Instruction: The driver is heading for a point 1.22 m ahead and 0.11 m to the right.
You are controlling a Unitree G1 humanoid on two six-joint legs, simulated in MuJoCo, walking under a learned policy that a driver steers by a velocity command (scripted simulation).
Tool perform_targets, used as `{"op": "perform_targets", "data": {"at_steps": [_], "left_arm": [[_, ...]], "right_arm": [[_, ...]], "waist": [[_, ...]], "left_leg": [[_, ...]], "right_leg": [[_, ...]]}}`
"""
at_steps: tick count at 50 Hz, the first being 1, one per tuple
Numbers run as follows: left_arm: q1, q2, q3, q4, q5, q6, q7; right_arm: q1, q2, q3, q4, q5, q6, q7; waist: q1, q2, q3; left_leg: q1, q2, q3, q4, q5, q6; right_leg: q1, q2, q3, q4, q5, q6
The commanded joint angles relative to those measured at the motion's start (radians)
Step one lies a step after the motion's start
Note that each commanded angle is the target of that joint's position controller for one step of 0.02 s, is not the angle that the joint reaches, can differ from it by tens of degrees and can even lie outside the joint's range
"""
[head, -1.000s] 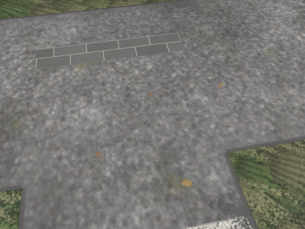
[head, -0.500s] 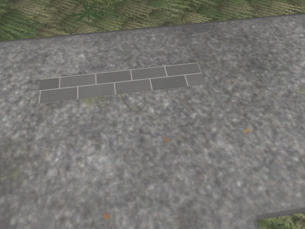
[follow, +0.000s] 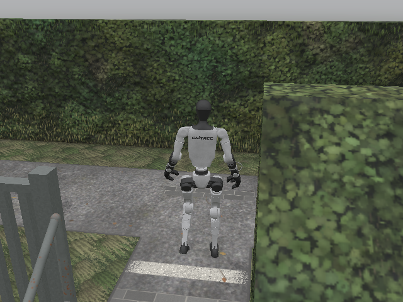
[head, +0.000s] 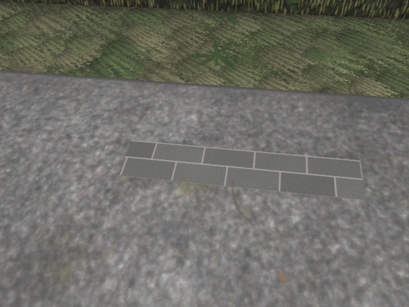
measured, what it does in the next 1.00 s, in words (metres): walks ahead: left foot, then right foot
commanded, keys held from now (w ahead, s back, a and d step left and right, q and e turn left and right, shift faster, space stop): w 0.46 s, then w+e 0.54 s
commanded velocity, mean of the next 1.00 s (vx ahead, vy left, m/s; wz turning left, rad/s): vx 0.50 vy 0.00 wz -0.10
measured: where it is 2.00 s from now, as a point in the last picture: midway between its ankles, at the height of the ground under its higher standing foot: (248, 186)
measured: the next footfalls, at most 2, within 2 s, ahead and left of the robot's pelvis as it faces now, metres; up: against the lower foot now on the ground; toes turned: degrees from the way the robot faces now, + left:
left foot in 0.34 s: +0.32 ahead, +0.16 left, +0.00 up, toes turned +5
right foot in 0.90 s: +0.61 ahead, -0.09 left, +0.00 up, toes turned -9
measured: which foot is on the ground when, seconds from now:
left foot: up 0.00-0.32, down 0.34-0.88, up 0.90-1.00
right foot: down 0.00-0.34, up 0.36-0.88, down 0.90-1.00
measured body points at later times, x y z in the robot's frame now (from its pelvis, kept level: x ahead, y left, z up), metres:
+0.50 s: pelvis +0.25 +0.06 +0.00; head +0.27 +0.07 +0.45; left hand +0.31 +0.35 -0.12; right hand +0.41 -0.18 -0.09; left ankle +0.28 +0.15 -0.74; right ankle +0.20 -0.09 -0.65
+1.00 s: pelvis +0.51 -0.01 -0.01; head +0.55 -0.03 +0.44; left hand +0.71 +0.23 -0.11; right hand +0.56 -0.30 -0.13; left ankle +0.40 +0.16 -0.64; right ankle +0.57 -0.09 -0.74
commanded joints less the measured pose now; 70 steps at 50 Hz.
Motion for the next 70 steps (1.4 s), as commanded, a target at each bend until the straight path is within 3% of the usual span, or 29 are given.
{"op": "perform_targets", "data": {"at_steps": [1,6,13,15,17,18,19,20,21,22,23,25,28,34,39,42,44,45,46,47,48,49,51,54,59,65,68,69,70], "left_arm": [[0.062,0.09,0.021,-0.01,0.0,-0.011,-0.003],[0.083,0.155,0.034,0.047,-0.019,-0.007,-0.001],[0.186,0.204,0.035,0.119,-0.042,0.021,-0.003],[0.178,0.222,0.039,0.13,-0.045,0.031,0.001],[0.173,0.2,0.028,0.128,-0.041,0.032,0.008],[0.17,0.134,0.001,0.093,-0.002,0.024,0.01],[0.273,0.06,-0.023,0.081,-0.015,0.004,0.002],[0.198,0.17,0.005,0.089,-0.036,-0.006,-0.002],[0.113,0.186,0.012,0.062,-0.047,-0.01,-0.005],[0.077,0.166,0.009,0.06,-0.038,-0.008,0.0],[0.071,0.155,0.011,0.058,-0.022,-0.002,0.003],[0.119,0.116,0.007,0.075,-0.029,0.022,0.0],[0.07,0.094,0.005,0.06,-0.029,0.047,0.006],[-0.093,0.07,-0.002,0.011,-0.028,0.043,-0.017],[-0.208,0.067,-0.006,-0.062,-0.029,0.045,-0.045],[-0.175,0.098,0.009,-0.088,-0.025,0.049,-0.056],[0.068,0.172,0.055,-0.033,-0.027,0.052,-0.048],[0.234,0.268,0.089,-0.004,-0.029,0.059,-0.029],[0.21,0.357,0.095,-0.016,-0.037,0.05,-0.028],[0.25,0.264,0.074,-0.03,-0.035,0.045,-0.026],[0.207,0.219,0.062,-0.027,-0.028,0.039,-0.023],[0.143,0.195,0.054,-0.04,-0.03,0.038,-0.019],[0.05,0.148,0.036,-0.072,-0.015,0.041,-0.013],[0.042,0.159,0.04,-0.069,-0.018,0.036,-0.002],[0.107,0.173,0.041,-0.027,-0.029,0.041,0.02],[0.202,0.179,0.039,0.029,-0.031,0.049,0.02],[0.178,0.19,0.044,0.034,-0.027,0.061,0.023],[0.159,0.175,0.038,0.027,-0.026,0.062,0.022],[0.137,0.144,0.023,0.003,-0.015,0.06,0.02]], "right_arm": [[-0.042,-0.037,-0.012,-0.094,0.0,-0.02,0.011],[-0.167,-0.002,0.012,-0.119,-0.014,-0.03,0.022],[-0.352,-0.017,0.015,-0.176,0.005,-0.047,0.049],[-0.306,-0.041,0.003,-0.172,0.001,-0.05,0.051],[-0.063,-0.117,-0.038,-0.104,-0.013,-0.046,0.036],[0.125,-0.206,-0.06,-0.078,-0.024,-0.037,0.019],[0.122,-0.24,-0.058,-0.075,-0.025,-0.037,0.026],[0.104,-0.149,-0.038,-0.078,-0.012,-0.037,0.029],[0.042,-0.117,-0.025,-0.08,-0.007,-0.04,0.029],[-0.013,-0.097,-0.017,-0.083,-0.012,-0.042,0.032],[-0.053,-0.075,-0.012,-0.083,-0.018,-0.045,0.037],[-0.085,-0.052,-0.009,-0.073,-0.024,-0.06,0.038],[-0.068,-0.073,-0.019,-0.033,-0.031,-0.08,0.03],[-0.026,-0.11,-0.03,0.022,-0.027,-0.078,0.01],[0.032,-0.135,-0.042,0.074,-0.01,-0.055,0.002],[0.009,-0.169,-0.053,0.075,-0.001,-0.034,-0.009],[-0.007,-0.172,-0.051,0.067,0.0,-0.017,-0.023],[0.013,-0.134,-0.033,0.042,-0.022,-0.024,-0.028],[0.114,0.006,0.014,-0.008,-0.05,-0.056,-0.007],[0.007,-0.087,-0.001,-0.006,-0.012,-0.093,0.009],[-0.083,-0.119,-0.01,-0.036,0.019,-0.11,0.016],[-0.109,-0.107,-0.004,-0.04,0.005,-0.118,0.009],[-0.108,-0.115,-0.018,-0.041,-0.028,-0.105,0.001],[-0.092,-0.083,-0.013,-0.04,-0.037,-0.073,-0.001],[-0.257,-0.029,0.01,-0.067,-0.034,-0.072,0.007],[-0.387,-0.061,0.004,-0.105,-0.017,-0.094,0.037],[-0.303,-0.086,-0.011,-0.091,-0.018,-0.102,0.038],[-0.195,-0.112,-0.026,-0.062,-0.023,-0.106,0.033],[-0.032,-0.157,-0.04,-0.04,-0.036,-0.107,0.027]], "waist": [[0.017,-0.157,0.009],[0.029,-0.126,0.018],[0.082,-0.144,0.05],[0.035,-0.154,0.029],[-0.086,-0.119,-0.119],[-0.146,0.044,-0.275],[-0.078,0.279,-0.374],[-0.111,0.144,-0.286],[-0.096,0.102,-0.159],[-0.066,0.022,-0.097],[-0.034,0.015,-0.051],[0.014,0.046,-0.041],[0.017,0.021,0.006],[-0.04,0.002,0.054],[-0.079,-0.001,0.092],[-0.039,0.04,0.042],[0.09,0.029,-0.096],[0.147,-0.096,-0.203],[0.029,-0.329,-0.31],[0.118,-0.212,-0.376],[0.12,-0.173,-0.228],[0.08,-0.077,-0.15],[0.007,-0.075,-0.073],[-0.024,-0.086,-0.04],[0.038,-0.119,-0.007],[0.094,-0.131,0.031],[0.038,-0.163,0.01],[-0.018,-0.152,-0.058],[-0.093,-0.104,-0.197]], "left_leg": [[-0.24,0.087,-0.026,-0.02,0.054,-0.007],[-0.233,0.112,0.035,-0.295,0.222,-0.022],[-0.109,0.067,0.096,-0.587,0.294,0.014],[-0.006,0.037,0.119,-0.65,0.256,0.049],[0.374,0.03,0.116,-0.687,0.301,0.109],[0.675,0.268,-0.157,-0.656,0.382,0.181],[0.869,0.437,-0.592,-0.798,0.188,0.329],[0.801,0.399,-0.568,-0.842,0.071,0.297],[0.673,0.359,-0.418,-0.858,0.119,0.262],[0.544,0.312,-0.324,-0.883,0.214,0.244],[0.443,0.278,-0.259,-0.914,0.291,0.236],[0.341,0.256,-0.169,-0.976,0.343,0.232],[0.296,0.258,-0.058,-1.026,0.418,0.231],[0.347,0.246,0.116,-1.049,0.438,0.171],[0.512,0.299,0.167,-0.995,0.476,0.141],[0.566,0.304,0.216,-0.844,0.847,0.104],[0.484,0.243,0.277,-0.509,1.035,0.053],[0.224,0.194,0.285,-0.188,0.716,0.007],[-0.214,-0.024,0.162,0.141,-0.201,-0.054],[-0.322,0.002,-0.018,0.225,-0.203,-0.034],[-0.386,0.046,-0.006,0.204,-0.109,-0.014],[-0.348,0.091,0.0,0.121,-0.023,-0.006],[-0.215,0.133,0.002,0.004,0.047,-0.021],[-0.17,0.127,0.029,-0.104,0.09,-0.06],[-0.112,0.079,0.057,-0.465,0.41,-0.085],[-0.116,0.051,0.048,-0.657,0.414,-0.028],[-0.006,0.023,0.081,-0.71,0.302,0.026],[0.159,0.016,0.094,-0.735,0.336,0.058],[0.433,0.138,-0.026,-0.688,0.388,0.127]], "right_leg": [[0.192,-0.259,0.288,-0.235,0.099,-0.176],[0.185,-0.251,0.157,-0.269,0.291,-0.19],[0.249,-0.279,0.115,-0.226,0.278,-0.15],[0.275,-0.284,0.101,-0.151,0.425,-0.13],[0.174,-0.207,0.015,0.141,0.595,-0.078],[-0.055,-0.14,-0.04,0.491,0.228,-0.034],[-0.38,-0.003,0.032,0.754,-0.376,0.005],[-0.487,-0.063,0.098,0.845,-0.355,0.001],[-0.521,-0.104,0.073,0.836,-0.254,-0.006],[-0.482,-0.138,0.059,0.795,-0.177,-0.001],[-0.44,-0.159,0.061,0.74,-0.128,0.009],[-0.356,-0.178,0.068,0.704,-0.075,0.023],[-0.398,-0.174,0.088,0.628,0.02,0.044],[-0.397,-0.135,0.071,0.326,0.29,0.03],[-0.438,-0.12,0.025,0.199,0.204,-0.013],[-0.32,-0.056,-0.061,0.174,0.039,-0.062],[0.03,0.036,-0.105,0.1,0.065,-0.12],[0.354,-0.108,0.138,0.092,0.124,-0.19],[0.673,-0.347,0.715,-0.023,-0.034,-0.391],[0.711,-0.359,0.809,-0.129,-0.132,-0.383],[0.604,-0.327,0.658,-0.138,-0.064,-0.334],[0.455,-0.285,0.542,-0.137,0.027,-0.298],[0.226,-0.226,0.416,-0.178,0.205,-0.275],[0.099,-0.191,0.34,-0.217,0.315,-0.283],[0.047,-0.114,0.222,-0.21,0.282,-0.209],[0.219,-0.2,0.322,-0.136,0.217,-0.19],[0.282,-0.21,0.337,-0.042,0.432,-0.162],[0.263,-0.162,0.298,0.072,0.569,-0.139],[0.137,-0.11,0.252,0.298,0.489,-0.105]]}}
